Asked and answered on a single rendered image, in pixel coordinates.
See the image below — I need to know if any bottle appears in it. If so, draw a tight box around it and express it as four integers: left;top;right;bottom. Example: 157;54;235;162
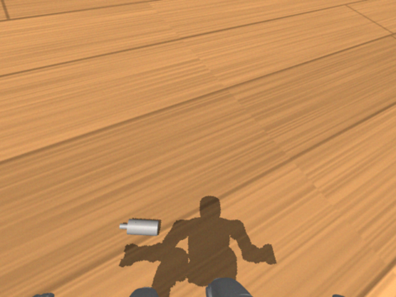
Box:
119;219;158;236

